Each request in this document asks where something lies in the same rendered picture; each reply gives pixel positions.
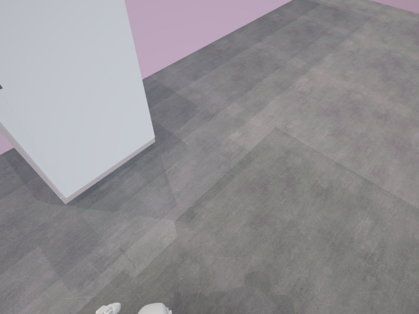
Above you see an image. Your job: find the fridge door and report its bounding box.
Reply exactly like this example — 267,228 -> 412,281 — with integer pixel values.
0,0 -> 155,198

